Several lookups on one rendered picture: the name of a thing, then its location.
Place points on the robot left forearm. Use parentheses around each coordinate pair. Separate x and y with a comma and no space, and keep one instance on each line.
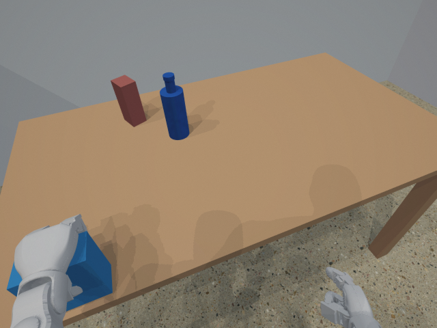
(41,301)

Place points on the sponge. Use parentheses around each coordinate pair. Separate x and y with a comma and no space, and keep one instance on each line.
(88,269)

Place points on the left robot hand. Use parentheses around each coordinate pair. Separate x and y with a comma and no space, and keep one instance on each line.
(50,249)

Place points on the table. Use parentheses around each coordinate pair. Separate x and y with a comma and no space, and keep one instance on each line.
(271,151)

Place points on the right robot hand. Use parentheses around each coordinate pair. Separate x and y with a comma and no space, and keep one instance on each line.
(338,309)

